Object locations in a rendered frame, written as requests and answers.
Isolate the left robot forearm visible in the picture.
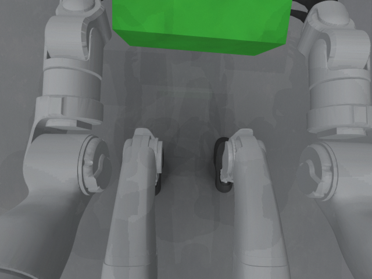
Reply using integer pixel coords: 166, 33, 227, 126
23, 0, 112, 182

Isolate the right robot thigh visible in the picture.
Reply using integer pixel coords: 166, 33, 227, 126
224, 136, 291, 279

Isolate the right robot forearm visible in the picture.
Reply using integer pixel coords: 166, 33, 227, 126
297, 1, 372, 144

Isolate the robot left upper arm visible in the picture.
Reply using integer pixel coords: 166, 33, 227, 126
0, 134, 112, 279

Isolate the carton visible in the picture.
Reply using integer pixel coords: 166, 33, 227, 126
112, 0, 292, 56

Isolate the robot right upper arm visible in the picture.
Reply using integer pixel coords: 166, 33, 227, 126
296, 141, 372, 279

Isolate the right robot hand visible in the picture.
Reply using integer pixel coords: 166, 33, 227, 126
290, 0, 338, 23

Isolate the left robot foot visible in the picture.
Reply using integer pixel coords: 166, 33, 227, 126
155, 154, 164, 196

